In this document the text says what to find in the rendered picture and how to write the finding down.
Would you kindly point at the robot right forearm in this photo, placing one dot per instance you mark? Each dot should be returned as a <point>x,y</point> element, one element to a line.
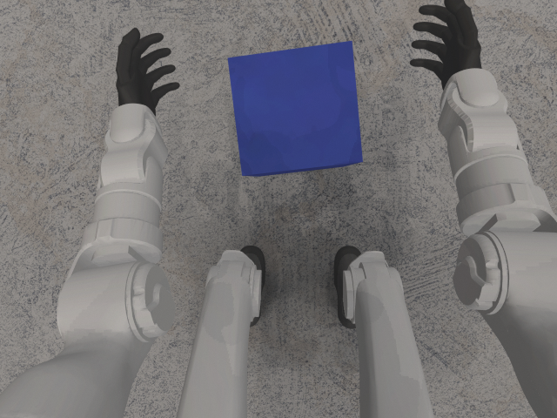
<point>489,167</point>

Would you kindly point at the robot right shin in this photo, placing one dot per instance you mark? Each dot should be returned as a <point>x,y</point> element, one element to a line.
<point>376,256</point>

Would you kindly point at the robot left upper arm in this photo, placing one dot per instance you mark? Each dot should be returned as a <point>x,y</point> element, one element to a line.
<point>109,317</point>

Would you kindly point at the carton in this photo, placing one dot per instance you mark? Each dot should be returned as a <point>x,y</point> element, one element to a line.
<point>296,110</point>

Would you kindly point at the robot right upper arm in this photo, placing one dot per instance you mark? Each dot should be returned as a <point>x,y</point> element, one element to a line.
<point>510,278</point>

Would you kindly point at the right robot hand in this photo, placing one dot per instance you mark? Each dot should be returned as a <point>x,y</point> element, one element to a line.
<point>461,48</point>

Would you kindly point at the robot left thigh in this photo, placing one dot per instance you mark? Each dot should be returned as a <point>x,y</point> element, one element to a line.
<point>216,378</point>

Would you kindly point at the left robot hand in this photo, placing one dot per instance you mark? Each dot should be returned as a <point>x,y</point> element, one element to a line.
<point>133,84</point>

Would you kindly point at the robot left forearm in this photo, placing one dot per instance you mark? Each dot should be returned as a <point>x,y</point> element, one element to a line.
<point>128,202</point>

